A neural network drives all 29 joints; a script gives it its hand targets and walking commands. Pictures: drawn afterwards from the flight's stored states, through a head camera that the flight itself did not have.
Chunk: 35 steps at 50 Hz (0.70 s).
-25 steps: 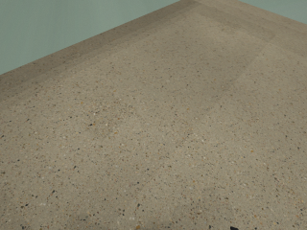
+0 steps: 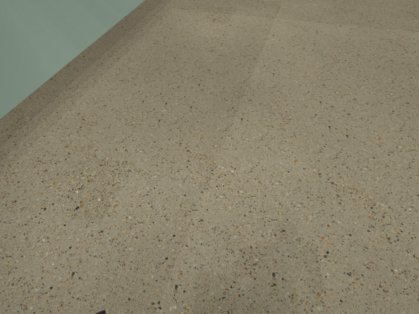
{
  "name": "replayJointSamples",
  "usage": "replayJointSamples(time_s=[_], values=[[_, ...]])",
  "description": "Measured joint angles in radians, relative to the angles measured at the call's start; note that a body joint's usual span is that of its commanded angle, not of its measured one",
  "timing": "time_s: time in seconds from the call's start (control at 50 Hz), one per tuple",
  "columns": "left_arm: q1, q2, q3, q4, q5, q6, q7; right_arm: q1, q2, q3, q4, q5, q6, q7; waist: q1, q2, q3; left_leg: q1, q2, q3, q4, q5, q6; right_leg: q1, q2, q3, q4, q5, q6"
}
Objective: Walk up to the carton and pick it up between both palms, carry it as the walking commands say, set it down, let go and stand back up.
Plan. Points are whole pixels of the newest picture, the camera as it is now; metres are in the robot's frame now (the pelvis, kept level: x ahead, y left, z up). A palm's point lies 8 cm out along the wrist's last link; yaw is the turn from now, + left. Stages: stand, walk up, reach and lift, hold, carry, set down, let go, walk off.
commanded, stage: walk up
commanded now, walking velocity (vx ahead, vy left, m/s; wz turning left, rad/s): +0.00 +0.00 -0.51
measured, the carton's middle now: out of the picture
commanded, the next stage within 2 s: none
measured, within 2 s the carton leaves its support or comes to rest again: neither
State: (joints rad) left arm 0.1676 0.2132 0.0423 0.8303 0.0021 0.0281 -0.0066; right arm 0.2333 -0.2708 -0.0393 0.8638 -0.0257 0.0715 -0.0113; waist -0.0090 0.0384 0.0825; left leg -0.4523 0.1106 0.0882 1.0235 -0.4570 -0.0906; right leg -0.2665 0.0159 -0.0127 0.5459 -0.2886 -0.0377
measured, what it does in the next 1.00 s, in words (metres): steps on the spot, turning right: left foot, then right foot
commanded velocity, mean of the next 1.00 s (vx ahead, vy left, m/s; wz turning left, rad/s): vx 0.08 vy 0.09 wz -0.51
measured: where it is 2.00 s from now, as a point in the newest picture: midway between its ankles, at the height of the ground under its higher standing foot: (277, 256)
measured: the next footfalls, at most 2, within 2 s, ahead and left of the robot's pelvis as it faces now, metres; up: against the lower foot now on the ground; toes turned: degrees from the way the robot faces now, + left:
left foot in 0.30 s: +0.06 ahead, +0.13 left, +0.00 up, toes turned -5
right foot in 0.74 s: -0.02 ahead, -0.11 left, +0.00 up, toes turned -28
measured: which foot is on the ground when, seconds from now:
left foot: up 0.00-0.28, down 0.30-0.74, up 0.76-1.00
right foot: down 0.00-0.30, up 0.32-0.72, down 0.74-1.00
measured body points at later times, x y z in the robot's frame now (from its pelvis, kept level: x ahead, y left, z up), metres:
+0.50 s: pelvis +0.00 +0.05 +0.01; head +0.03 +0.07 +0.45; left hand +0.13 +0.27 -0.15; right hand +0.02 -0.21 -0.11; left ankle +0.02 +0.13 -0.73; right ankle -0.05 -0.10 -0.66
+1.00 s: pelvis +0.05 +0.01 +0.01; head +0.07 -0.03 +0.46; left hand +0.18 +0.24 -0.12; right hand -0.02 -0.26 -0.14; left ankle +0.20 +0.14 -0.67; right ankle -0.05 -0.10 -0.73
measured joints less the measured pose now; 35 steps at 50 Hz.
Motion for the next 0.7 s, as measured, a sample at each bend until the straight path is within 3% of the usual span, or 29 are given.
replayJointSamples(time_s=[0.12, 0.22, 0.28, 0.3, 0.36, 0.42, 0.48, 0.62, 0.7], values=[[0.028, 0.002, -0.003, 0.015, -0.006, 0.008, -0.001, -0.045, 0.005, -0.001, -0.036, 0.002, -0.001, 0.001, 0.009, -0.024, -0.012, -0.048, -0.01, -0.038, 0.016, 0.082, -0.013, 0.016, 0.03, 0.068, -0.073, 0.059, -0.005], [0.045, 0.007, 0.003, 0.017, -0.004, 0.017, -0.005, -0.075, 0.021, 0.013, -0.054, 0.013, -0.004, -0.003, 0.027, -0.035, -0.022, 0.014, -0.023, -0.054, -0.156, 0.069, -0.004, 0.007, 0.063, 0.108, -0.075, 0.071, 0.005], [0.055, 0.019, 0.011, 0.023, 0.009, 0.025, -0.007, -0.068, 0.041, 0.023, -0.077, 0.008, -0.016, -0.007, 0.026, -0.05, -0.037, 0.1, -0.045, -0.049, -0.335, 0.098, 0.02, -0.011, 0.08, 0.126, -0.054, 0.066, 0.02], [0.061, 0.024, 0.014, 0.024, 0.013, 0.028, -0.007, -0.058, 0.045, 0.026, -0.089, 0.005, -0.025, -0.009, 0.019, -0.051, -0.044, 0.138, -0.05, -0.046, -0.415, 0.14, 0.036, -0.026, 0.088, 0.128, -0.028, 0.054, 0.027], [0.053, 0.046, 0.023, 0.029, 0.028, 0.039, -0.003, -0.033, 0.072, 0.031, -0.093, -0.006, -0.037, -0.01, 0.013, -0.093, -0.033, 0.147, -0.062, -0.015, -0.411, 0.155, 0.107, -0.112, 0.071, 0.105, 0.203, -0.124, 0.057], [0.055, 0.05, 0.026, 0.025, 0.026, 0.047, -0.015, -0.001, 0.085, 0.033, -0.076, -0.008, -0.036, -0.005, 0.023, -0.101, -0.026, 0.186, -0.051, 0.016, -0.448, 0.154, 0.117, -0.179, 0.036, 0.061, 0.432, -0.143, 0.081], [0.058, 0.045, 0.026, 0.029, 0.018, 0.055, -0.027, 0.016, 0.09, 0.028, -0.056, -0.008, -0.038, -0.007, 0.028, -0.087, -0.028, 0.219, -0.034, 0.048, -0.492, 0.17, 0.117, -0.192, -0.006, 0.03, 0.506, -0.095, 0.095], [0.009, 0.032, 0.025, 0.042, 0.017, 0.055, -0.031, 0.031, 0.091, 0.015, -0.032, -0.018, -0.065, -0.009, 0.003, -0.05, -0.013, 0.238, 0.002, 0.13, -0.532, 0.184, 0.107, -0.159, -0.057, 0.004, 0.345, -0.104, 0.089], [-0.029, 0.027, 0.016, 0.071, 0.021, 0.029, -0.036, 0.038, 0.067, -0.011, 0.025, -0.041, -0.066, 0.015, -0.028, -0.024, -0.033, 0.231, 0.021, 0.172, -0.513, 0.161, 0.09, -0.096, -0.07, -0.053, 0.17, -0.115, 0.05]])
